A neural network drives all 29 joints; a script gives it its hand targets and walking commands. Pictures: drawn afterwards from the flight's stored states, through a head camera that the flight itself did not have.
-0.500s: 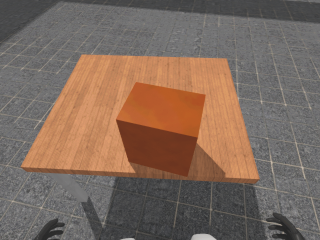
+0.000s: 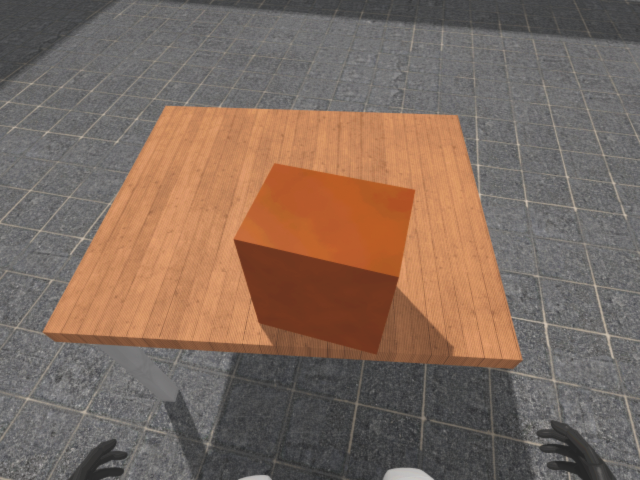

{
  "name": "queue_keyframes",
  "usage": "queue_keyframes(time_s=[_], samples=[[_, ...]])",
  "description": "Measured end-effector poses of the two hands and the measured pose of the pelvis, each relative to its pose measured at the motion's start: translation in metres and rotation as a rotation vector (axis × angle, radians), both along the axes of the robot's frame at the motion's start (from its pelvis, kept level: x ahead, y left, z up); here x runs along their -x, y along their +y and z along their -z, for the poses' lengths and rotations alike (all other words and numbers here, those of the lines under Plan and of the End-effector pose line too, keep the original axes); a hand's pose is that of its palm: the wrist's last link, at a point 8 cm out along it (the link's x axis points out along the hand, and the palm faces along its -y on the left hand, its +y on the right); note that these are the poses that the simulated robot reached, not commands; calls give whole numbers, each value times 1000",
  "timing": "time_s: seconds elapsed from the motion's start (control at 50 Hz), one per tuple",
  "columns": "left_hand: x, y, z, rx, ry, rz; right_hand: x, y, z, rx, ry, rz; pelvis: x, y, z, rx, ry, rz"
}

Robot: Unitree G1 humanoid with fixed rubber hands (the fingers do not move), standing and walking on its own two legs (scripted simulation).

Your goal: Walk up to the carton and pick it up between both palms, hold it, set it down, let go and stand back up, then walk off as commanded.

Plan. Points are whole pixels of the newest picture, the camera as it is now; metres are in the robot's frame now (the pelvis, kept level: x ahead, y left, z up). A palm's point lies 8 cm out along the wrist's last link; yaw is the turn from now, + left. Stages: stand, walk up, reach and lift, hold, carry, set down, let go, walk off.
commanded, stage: reach and lift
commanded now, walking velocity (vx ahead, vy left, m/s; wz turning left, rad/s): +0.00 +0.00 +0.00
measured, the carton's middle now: (328, 264) +0.44 -0.01 -0.07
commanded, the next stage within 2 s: none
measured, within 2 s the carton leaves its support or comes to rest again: neither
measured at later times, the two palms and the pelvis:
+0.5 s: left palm (111, 426) +0.20 +0.29 -0.07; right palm (555, 451) +0.15 -0.27 -0.07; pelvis +0.01 +0.01 +0.00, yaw +0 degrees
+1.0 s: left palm (115, 416) +0.21 +0.27 -0.05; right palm (519, 441) +0.16 -0.23 -0.05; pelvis +0.00 +0.00 +0.01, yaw +0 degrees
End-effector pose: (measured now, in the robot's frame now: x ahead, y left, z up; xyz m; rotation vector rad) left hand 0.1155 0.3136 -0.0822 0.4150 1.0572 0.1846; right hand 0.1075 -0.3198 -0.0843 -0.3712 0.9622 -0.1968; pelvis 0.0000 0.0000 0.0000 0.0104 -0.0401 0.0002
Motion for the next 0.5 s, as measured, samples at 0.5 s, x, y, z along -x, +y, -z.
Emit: queue_keyframes(time_s=[0.5], samples=[[-87, -24, -7, 104, -138, 56, -39, 46, -18, -45, -219, 26, -14, 8, 0, 10, 17, 6]])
